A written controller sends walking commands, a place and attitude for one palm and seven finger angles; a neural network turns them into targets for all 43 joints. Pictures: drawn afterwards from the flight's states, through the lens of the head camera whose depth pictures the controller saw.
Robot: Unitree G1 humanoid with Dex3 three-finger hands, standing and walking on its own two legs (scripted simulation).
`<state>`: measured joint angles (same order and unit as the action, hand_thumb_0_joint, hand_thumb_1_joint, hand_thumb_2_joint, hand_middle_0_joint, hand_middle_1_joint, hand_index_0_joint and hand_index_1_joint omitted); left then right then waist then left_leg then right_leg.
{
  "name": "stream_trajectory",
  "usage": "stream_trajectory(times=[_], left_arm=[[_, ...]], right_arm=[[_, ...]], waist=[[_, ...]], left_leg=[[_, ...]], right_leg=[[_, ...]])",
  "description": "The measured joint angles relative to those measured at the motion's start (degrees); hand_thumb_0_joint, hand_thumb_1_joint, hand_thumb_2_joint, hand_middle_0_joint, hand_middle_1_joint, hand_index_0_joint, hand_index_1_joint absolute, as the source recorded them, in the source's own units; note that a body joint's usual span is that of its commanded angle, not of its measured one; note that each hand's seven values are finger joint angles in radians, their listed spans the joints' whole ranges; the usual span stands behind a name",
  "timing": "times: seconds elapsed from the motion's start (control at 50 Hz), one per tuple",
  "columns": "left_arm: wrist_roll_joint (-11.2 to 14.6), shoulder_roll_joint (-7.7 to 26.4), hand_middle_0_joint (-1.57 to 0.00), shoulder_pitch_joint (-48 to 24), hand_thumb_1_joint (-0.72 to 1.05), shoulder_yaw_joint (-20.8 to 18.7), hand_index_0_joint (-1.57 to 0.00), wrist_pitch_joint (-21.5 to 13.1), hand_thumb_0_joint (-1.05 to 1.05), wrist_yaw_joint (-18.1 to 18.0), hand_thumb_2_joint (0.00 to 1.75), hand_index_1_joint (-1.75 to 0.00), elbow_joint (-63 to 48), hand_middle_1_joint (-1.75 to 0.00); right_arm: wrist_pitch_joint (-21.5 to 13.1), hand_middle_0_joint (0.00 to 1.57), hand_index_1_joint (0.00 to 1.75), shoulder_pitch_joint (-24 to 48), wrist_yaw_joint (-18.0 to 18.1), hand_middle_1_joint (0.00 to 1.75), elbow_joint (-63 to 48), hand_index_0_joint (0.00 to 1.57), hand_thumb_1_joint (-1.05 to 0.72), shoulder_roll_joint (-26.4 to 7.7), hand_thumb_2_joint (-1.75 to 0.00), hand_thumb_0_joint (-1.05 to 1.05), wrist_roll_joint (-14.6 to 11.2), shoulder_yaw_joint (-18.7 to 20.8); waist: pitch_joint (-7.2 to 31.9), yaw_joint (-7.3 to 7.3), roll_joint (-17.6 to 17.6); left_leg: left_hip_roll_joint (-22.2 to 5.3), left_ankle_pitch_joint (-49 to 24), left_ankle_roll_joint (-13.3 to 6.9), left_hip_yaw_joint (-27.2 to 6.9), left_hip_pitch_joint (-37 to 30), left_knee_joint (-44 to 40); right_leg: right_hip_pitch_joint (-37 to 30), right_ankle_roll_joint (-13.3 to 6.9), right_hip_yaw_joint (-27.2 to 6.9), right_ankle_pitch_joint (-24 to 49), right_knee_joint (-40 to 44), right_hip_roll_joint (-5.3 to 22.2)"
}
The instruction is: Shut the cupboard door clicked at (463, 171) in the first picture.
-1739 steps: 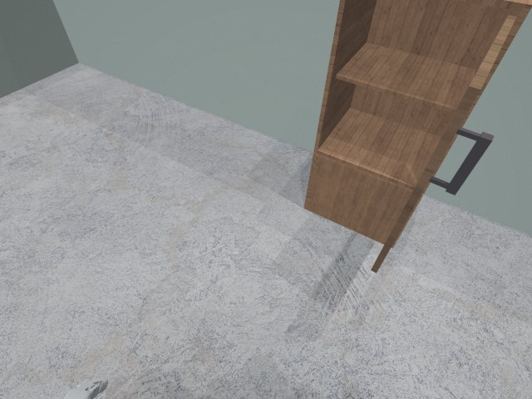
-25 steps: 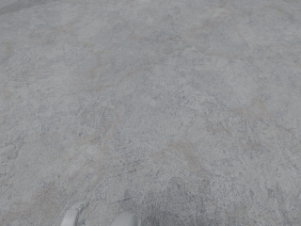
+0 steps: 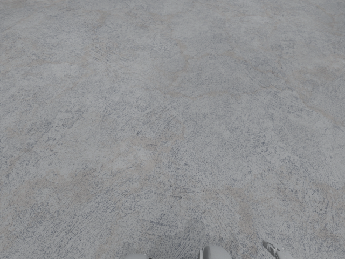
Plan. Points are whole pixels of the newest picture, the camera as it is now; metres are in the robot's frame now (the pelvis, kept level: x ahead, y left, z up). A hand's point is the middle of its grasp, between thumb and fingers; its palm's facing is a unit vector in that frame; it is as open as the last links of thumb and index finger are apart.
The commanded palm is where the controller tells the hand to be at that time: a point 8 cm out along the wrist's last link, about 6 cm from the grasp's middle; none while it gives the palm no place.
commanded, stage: walk to a spot facing it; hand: left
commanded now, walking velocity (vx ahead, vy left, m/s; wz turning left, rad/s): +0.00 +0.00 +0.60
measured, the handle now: out of the picture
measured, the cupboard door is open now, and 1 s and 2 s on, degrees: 57 57 57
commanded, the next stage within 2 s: turn to face it in 1.44 s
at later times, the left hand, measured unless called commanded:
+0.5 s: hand out of the picture +0.05 +0.15 -0.14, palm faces +0.25 -0.93 -0.29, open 7.4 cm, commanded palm none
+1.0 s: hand out of the picture -0.10 +0.21 -0.17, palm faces +0.60 -0.76 -0.25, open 7.4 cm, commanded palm none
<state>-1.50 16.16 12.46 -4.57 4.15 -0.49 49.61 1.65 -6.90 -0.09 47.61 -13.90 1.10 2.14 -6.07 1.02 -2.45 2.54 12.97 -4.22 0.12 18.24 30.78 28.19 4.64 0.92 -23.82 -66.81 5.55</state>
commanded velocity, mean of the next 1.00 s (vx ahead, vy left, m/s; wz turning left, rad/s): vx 0.04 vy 0.00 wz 0.60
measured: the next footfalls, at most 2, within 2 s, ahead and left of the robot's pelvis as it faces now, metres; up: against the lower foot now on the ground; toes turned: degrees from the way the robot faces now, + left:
right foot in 0.36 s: +0.04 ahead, -0.16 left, +0.00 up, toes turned +14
left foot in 0.82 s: -0.03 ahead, +0.09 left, +0.00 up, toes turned +35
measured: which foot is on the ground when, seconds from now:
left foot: down 0.00-0.36, up 0.38-0.80, down 0.82-1.00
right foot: up 0.00-0.34, down 0.36-0.82, up 0.84-1.00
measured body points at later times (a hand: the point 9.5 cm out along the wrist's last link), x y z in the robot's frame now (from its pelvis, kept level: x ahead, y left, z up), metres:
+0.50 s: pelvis +0.00 -0.06 +0.00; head +0.05 -0.08 +0.45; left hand +0.04 +0.20 -0.12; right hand +0.09 -0.31 -0.16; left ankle -0.04 +0.06 -0.65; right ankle +0.00 -0.17 -0.74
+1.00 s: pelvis -0.01 -0.01 +0.00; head +0.01 +0.04 +0.45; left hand -0.13 +0.25 -0.15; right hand +0.24 -0.15 -0.11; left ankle -0.06 +0.07 -0.74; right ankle +0.05 -0.16 -0.65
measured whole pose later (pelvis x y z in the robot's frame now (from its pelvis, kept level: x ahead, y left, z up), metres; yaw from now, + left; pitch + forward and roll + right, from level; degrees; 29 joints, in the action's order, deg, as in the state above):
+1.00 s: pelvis -0.01 -0.01 +0.00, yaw +36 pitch +1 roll -1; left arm -1.6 16.5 13.1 -4.8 4.0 0.2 51.0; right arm 0.9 -8.4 -0.1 48.9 -13.3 1.5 2.2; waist -4.7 0.8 -2.6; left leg 1.8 16.1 -2.8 -1.0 15.8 31.3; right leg 26.7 4.0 2.1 -25.3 -64.0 5.7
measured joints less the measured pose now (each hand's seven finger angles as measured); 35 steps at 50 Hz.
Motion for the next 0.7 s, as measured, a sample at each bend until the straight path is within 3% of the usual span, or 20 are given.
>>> stream_trajectory(times=[0.1, 0.22, 0.3, 0.36, 0.38, 0.42, 0.48, 0.52, 0.6, 0.7], left_arm=[[-0.2, -0.3, -0.19, -2.2, 0.91, 0.0, -0.20, -0.6, 0.01, 0.3, 0.90, -0.30, -1.4, -0.30], [0.1, -1.2, -0.19, -4.9, 0.91, 0.3, -0.20, -0.7, 0.01, 0.0, 0.90, -0.30, -2.1, -0.30], [0.5, -2.3, -0.19, -6.2, 0.91, 0.9, -0.20, -1.1, 0.01, -0.1, 0.90, -0.30, -2.6, -0.30], [0.8, -2.9, -0.19, -5.6, 0.91, 1.6, -0.20, -2.1, 0.01, -0.2, 0.90, -0.30, -3.3, -0.30], [0.6, -3.2, -0.20, -5.2, 0.91, 1.6, -0.20, -2.6, 0.01, -0.4, 0.90, -0.30, -3.2, -0.30], [0.2, -4.4, -0.20, -4.4, 0.91, 2.3, -0.20, -2.6, 0.01, -0.7, 0.90, -0.30, -2.4, -0.30], [0.4, -5.7, -0.20, -2.6, 0.91, 2.8, -0.20, -2.3, 0.01, -0.9, 0.90, -0.30, -1.3, -0.30], [0.5, -6.2, -0.20, -1.6, 0.91, 2.9, -0.20, -2.6, 0.01, -0.9, 0.90, -0.30, -0.9, -0.30], [0.4, -6.7, -0.20, -0.5, 0.91, 3.0, -0.20, -3.2, 0.01, -0.8, 0.90, -0.30, -0.7, -0.30], [-0.1, -6.3, -0.20, 1.1, 0.91, 2.6, -0.20, -3.6, 0.01, -0.7, 0.90, -0.30, -0.7, -0.30]], right_arm=[[0.3, 0.20, 0.30, -2.4, -0.2, 0.30, 1.4, 0.20, -0.90, 1.2, -0.90, 0.00, 0.0, -0.2], [0.7, 0.20, 0.30, -5.7, -0.4, 0.30, 3.2, 0.20, -0.90, 2.3, -0.90, 0.00, 0.3, 0.3], [1.4, 0.20, 0.30, -7.3, -0.3, 0.30, 4.4, 0.20, -0.90, 2.1, -0.90, 0.00, 0.5, 1.0], [1.9, 0.20, 0.30, -8.4, -0.4, 0.30, 5.0, 0.20, -0.90, 1.6, -0.90, 0.00, 0.0, 1.9], [2.0, 0.20, 0.30, -8.4, -0.4, 0.30, 5.4, 0.20, -0.90, 1.4, -0.90, 0.00, -0.3, 2.3], [2.5, 0.20, 0.30, -8.1, -0.5, 0.30, 6.0, 0.20, -0.90, 0.3, -0.90, 0.01, -0.2, 3.1], [2.8, 0.20, 0.30, -8.2, -0.9, 0.30, 6.1, 0.20, -0.90, -0.8, -0.90, 0.01, 0.2, 3.7], [2.8, 0.20, 0.30, -8.2, -1.2, 0.30, 6.1, 0.20, -0.90, -1.1, -0.90, 0.01, 0.1, 3.7], [3.2, 0.20, 0.30, -7.7, -1.4, 0.30, 6.4, 0.20, -0.90, -1.4, -0.90, 0.00, -0.1, 3.4], [3.6, 0.19, 0.30, -4.5, -1.4, 0.30, 6.3, 0.20, -0.91, -1.4, -0.90, 0.01, -0.2, 2.9]], waist=[[1.2, -0.88, 0.9], [2.0, -2.70, 2.0], [2.0, -3.82, 3.2], [2.6, -3.83, 3.6], [2.8, -3.38, 3.8], [2.5, -3.64, 5.3], [2.4, -4.35, 5.5], [2.3, -4.72, 5.0], [1.7, -4.40, 3.8], [0.4, -2.41, 2.1]], left_leg=[[0.9, -2.7, 0.0, -2.9, -1.0, -3.9], [1.9, -3.9, 0.9, -6.9, 0.2, -4.6], [2.8, -4.2, 2.1, -9.8, 1.9, -3.8], [4.2, -3.6, 3.5, -11.5, 3.8, -1.4], [4.4, -0.4, 4.1, -11.3, 5.2, 1.4], [4.1, 8.9, 5.3, -9.4, 8.8, 13.1], [2.8, 10.5, 6.9, -5.1, 12.7, 29.8], [1.1, 9.1, 7.8, -3.2, 13.5, 35.3], [-1.9, 9.0, 8.9, -1.6, 11.7, 34.7], [-3.6, 11.9, 8.6, 0.5, 7.6, 25.0]], right_leg=[[1.3, 0.7, -2.2, 3.8, 3.8, -0.5], [-1.4, 0.5, -2.7, 2.2, 12.0, -2.5], [-5.8, -0.4, -2.7, 1.1, 21.8, -4.9], [-12.2, -1.5, -2.5, 6.1, 35.0, -5.8], [-13.3, -3.5, -2.4, 5.1, 37.2, -5.9], [-13.7, -5.2, -1.0, 5.1, 36.7, -5.9], [-15.9, -5.5, 1.1, 6.0, 38.3, -4.2], [-17.0, -5.4, 2.6, 6.2, 39.2, -3.1], [-18.4, -5.1, 6.0, 5.4, 39.3, -1.0], [-18.8, -4.1, 9.8, 3.6, 37.1, 1.5]])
